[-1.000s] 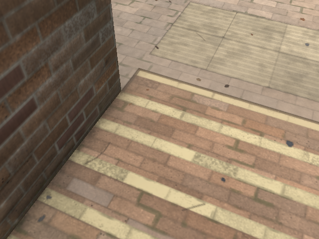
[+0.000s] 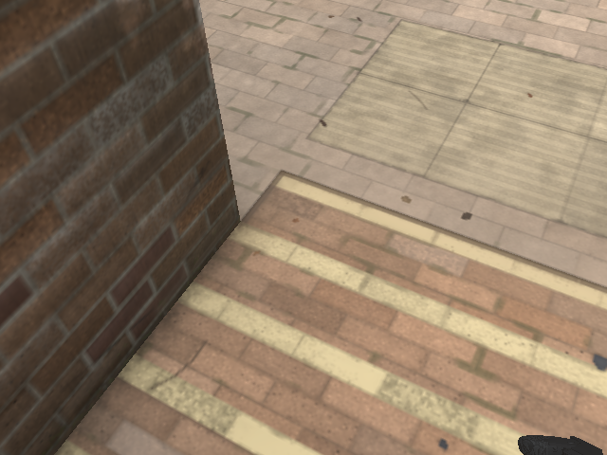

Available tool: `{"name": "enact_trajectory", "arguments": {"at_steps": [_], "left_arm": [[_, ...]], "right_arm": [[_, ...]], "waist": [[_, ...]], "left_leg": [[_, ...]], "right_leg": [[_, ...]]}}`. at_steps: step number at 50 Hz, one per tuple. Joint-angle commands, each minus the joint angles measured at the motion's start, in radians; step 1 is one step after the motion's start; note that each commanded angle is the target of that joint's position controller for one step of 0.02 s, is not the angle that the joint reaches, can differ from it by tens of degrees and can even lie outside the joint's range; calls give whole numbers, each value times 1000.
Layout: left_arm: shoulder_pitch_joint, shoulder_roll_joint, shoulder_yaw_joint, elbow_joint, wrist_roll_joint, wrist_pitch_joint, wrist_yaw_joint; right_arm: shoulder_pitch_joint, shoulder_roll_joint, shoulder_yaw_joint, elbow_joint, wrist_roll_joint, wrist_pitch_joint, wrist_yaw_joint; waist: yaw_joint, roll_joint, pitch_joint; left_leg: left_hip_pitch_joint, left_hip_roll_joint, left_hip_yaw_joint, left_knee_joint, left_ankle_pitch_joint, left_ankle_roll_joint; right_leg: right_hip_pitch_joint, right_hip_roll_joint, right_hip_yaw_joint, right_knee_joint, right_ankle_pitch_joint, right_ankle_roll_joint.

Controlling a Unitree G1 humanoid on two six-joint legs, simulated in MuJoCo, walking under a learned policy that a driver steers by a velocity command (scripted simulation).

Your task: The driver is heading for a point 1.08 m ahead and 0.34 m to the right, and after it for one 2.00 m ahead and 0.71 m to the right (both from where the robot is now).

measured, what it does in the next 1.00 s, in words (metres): walks ahead: left foot, then right foot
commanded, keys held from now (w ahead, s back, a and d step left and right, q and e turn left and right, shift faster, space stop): w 0.36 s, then no key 0.08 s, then e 0.56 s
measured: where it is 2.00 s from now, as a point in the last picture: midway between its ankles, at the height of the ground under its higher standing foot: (379, 447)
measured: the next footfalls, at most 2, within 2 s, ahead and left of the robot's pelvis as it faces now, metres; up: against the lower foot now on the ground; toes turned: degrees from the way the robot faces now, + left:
left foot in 0.10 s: +0.27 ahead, +0.13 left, +0.00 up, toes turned +2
right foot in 0.58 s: +0.56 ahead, -0.10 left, +0.00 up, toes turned -3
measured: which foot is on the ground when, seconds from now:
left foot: up 0.00-0.08, down 0.10-0.60, up 0.62-1.00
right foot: down 0.00-0.12, up 0.14-0.56, down 0.58-1.00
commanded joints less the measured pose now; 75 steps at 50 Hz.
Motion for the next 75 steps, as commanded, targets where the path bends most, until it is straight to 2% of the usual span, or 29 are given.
{"name": "enact_trajectory", "arguments": {"at_steps": [1, 3, 4, 5, 6, 7, 8, 10, 13, 19, 24, 27, 29, 30, 31, 32, 33, 35, 38, 49, 52, 53, 54, 55, 56, 59, 67, 72, 75], "left_arm": [[66, 182, 38, -12, -7, 6, 11], [35, 224, 55, -22, -4, 18, 22], [-12, 231, 59, -38, 5, 28, 26], [-38, 206, 48, -69, 16, 26, 25], [113, 66, 10, -85, 22, 4, 7], [120, 78, 14, -54, -4, -34, -9], [-15, 165, 41, -102, -34, -50, -16], [-145, 179, 55, -141, -34, -48, -3], [-80, 99, 55, -142, -13, -3, -2], [-320, 130, 64, -252, 11, 4, -6], [-455, 118, 55, -290, 5, -10, -38], [-401, 175, 75, -290, 10, -10, -60], [-232, 241, 109, -249, 17, -14, -68], [-169, 339, 132, -252, 27, -13, -56], [-185, 374, 129, -277, 30, -3, -49], [-190, 308, 115, -302, 21, 3, -48], [-259, 275, 112, -331, 12, 9, -42], [-338, 230, 97, -355, 3, 38, -22], [-358, 242, 104, -377, 30, 60, -8], [-328, 266, 130, -439, 3, 111, 43], [-345, 258, 129, -458, -11, 126, 48], [-317, 227, 119, -461, -15, 129, 48], [-272, 171, 109, -480, -16, 126, 42], [-302, 240, 130, -499, -6, 109, 37], [-279, 301, 150, -478, -2, 107, 33], [-216, 248, 145, -433, 0, 141, 38], [-364, 181, 105, -551, -13, 139, 10], [-351, 205, 115, -569, -18, 166, -3], [-259, 232, 134, -538, -17, 172, -10]], "right_arm": [[-180, -42, 3, -117, -4, -33, 20], [-62, -109, -25, -98, -13, -33, 18], [145, -166, -53, -27, -9, -29, 8], [357, -222, -73, 30, -12, -19, -8], [458, -309, -87, 53, -39, -11, -10], [441, -232, -61, 66, -49, -3, -7], [340, -164, -39, 65, -36, -6, -7], [187, -98, -14, 46, -33, -22, -3], [193, -64, -2, 83, -36, -39, 6], [288, -136, -10, 123, -39, -40, -30], [359, -163, -5, 162, -34, -20, -49], [318, -171, -8, 170, -35, -2, -57], [301, -168, -10, 156, -38, 19, -64], [372, -146, 1, 123, -69, 18, -66], [514, -22, 42, 125, -81, 5, -48], [511, -80, 33, 136, -56, -7, -37], [403, -133, 19, 109, -30, -6, -38], [268, -163, 0, 71, -24, 13, -64], [273, -132, -5, 57, -35, 40, -82], [143, -133, -19, 18, -29, 40, -75], [222, -151, -31, 39, -22, 24, -60], [255, -204, -47, 42, -34, 23, -61], [218, -297, -67, 25, -62, 35, -67], [187, -271, -64, 9, -94, 38, -64], [124, -219, -51, -24, -86, 35, -68], [63, -155, -31, -46, -44, 38, -74], [164, -233, -57, -30, -45, 68, -81], [138, -265, -69, -23, -22, 50, -52], [153, -234, -65, 1, 1, 45, -44]], "waist": [[-32, -129, 162], [-122, -185, 46], [-224, -205, -70], [-310, -169, -221], [-236, 135, -441], [-235, 199, -512], [-219, 138, -283], [-156, -39, -69], [-80, 23, -30], [-112, 14, 71], [-156, 45, 37], [-110, 69, -20], [-30, 44, -103], [-53, -132, -214], [-135, -348, -355], [-102, -257, -463], [-88, -168, -355], [-103, -44, -180], [-153, -134, -137], [-115, -189, -124], [-164, -187, -125], [-162, -124, -139], [-102, 145, -123], [-123, 243, -97], [-102, 149, -91], [-94, 89, -58], [-186, 144, -67], [-171, 149, -59], [-115, 92, -89]], "left_leg": [[-4, -36, 25, -79, -63, 28], [221, -97, 50, -81, -143, 62], [448, -127, 70, -71, -144, 81], [806, -10, -51, -14, -119, 128], [1214, 262, -529, -91, -294, 302], [1182, 332, -827, -309, -426, 337], [997, 279, -663, -340, -458, 265], [649, 203, -389, -399, -284, 207], [465, 141, -233, -470, -192, 204], [437, 102, -97, -523, -93, 202], [530, 96, -9, -433, 94, 137], [658, 139, 2, -299, 186, 84], [657, 81, 47, -26, 273, 34], [491, -5, 101, 278, 0, -24], [149, -161, 49, 667, -769, -82], [108, -152, -112, 813, -798, -74], [41, -114, -120, 838, -723, -59], [37, -42, -108, 703, -600, -58], [179, -52, -92, 482, -553, -54], [255, -117, -126, 83, -425, -82], [420, -105, -100, -178, -315, -47], [537, 10, -169, -254, -294, -8], [618, 238, -404, -296, -206, 112], [531, 342, -547, -344, -109, 222], [514, 313, -465, -322, -87, 214], [515, 188, -245, -286, -58, 138], [638, 216, -96, -287, 43, 185], [595, 250, -49, -261, 46, 164], [512, 207, 34, -106, -36, 57]], "right_leg": [[-57, -278, 78, 15, 563, -128], [-20, -286, 64, 156, 970, -99], [-52, -243, 26, 357, 1098, -68], [-277, -204, 18, 628, 911, -40], [-673, -7, 32, 1044, 250, 19], [-776, 39, 169, 1229, -222, 12], [-870, -36, 153, 1283, -181, -6], [-827, -131, 91, 1179, -12, -11], [-707, -181, 93, 1095, 42, -3], [-843, -176, 48, 723, 338, 42], [-674, -85, 6, 416, 535, 28], [-633, -64, 33, 387, 424, -21], [-440, -10, 0, 336, 447, -58], [-204, -153, 166, 384, 896, -117], [112, -380, 524, 394, 1085, -329], [96, -397, 645, 298, 904, -358], [-17, -344, 550, 272, 715, -312], [-278, -284, 421, 209, 536, -251], [-471, -203, 359, 151, 427, -224], [-463, -154, 481, 132, 59, -165], [-474, -108, 492, 189, 88, -118], [-556, -55, 440, 277, -11, -70], [-741, 103, 243, 522, -202, -10], [-827, 116, 172, 742, -277, 33], [-810, 68, 186, 880, -211, 52], [-821, 51, 146, 1066, -79, 101], [-750, -55, 19, 760, -42, 137], [-577, -48, -45, 536, -20, 75], [-337, -14, -50, 258, 221, -10]]}}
